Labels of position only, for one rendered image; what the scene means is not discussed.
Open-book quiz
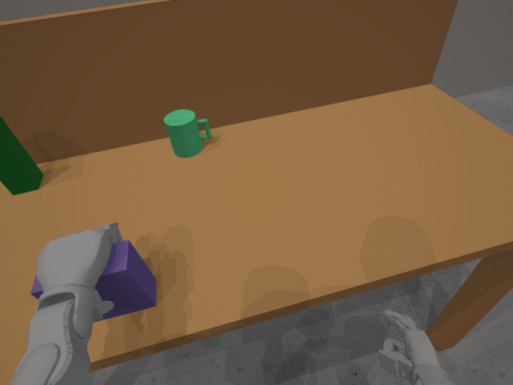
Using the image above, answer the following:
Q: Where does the robot right hand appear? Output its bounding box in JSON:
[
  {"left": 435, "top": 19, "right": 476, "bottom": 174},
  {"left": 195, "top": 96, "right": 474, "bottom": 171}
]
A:
[{"left": 379, "top": 310, "right": 441, "bottom": 385}]

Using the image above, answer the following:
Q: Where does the robot left forearm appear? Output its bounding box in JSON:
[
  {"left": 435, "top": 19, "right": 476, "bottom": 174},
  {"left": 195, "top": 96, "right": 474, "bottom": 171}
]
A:
[{"left": 10, "top": 285, "right": 96, "bottom": 385}]

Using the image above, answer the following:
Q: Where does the table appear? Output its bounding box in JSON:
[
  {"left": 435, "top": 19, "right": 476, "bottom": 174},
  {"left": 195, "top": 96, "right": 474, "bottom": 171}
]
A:
[{"left": 0, "top": 0, "right": 513, "bottom": 385}]

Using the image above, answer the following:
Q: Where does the sponge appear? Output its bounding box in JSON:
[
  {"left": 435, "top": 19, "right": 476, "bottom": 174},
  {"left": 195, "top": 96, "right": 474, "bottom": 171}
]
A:
[{"left": 30, "top": 240, "right": 156, "bottom": 322}]

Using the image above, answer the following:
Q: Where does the robot left hand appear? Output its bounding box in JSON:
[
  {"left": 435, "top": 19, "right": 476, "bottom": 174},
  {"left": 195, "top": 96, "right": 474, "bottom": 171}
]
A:
[{"left": 36, "top": 222, "right": 123, "bottom": 322}]

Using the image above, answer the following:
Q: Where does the robot right forearm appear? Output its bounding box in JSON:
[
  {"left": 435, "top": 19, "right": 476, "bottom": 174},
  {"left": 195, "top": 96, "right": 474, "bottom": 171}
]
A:
[{"left": 412, "top": 364, "right": 455, "bottom": 385}]

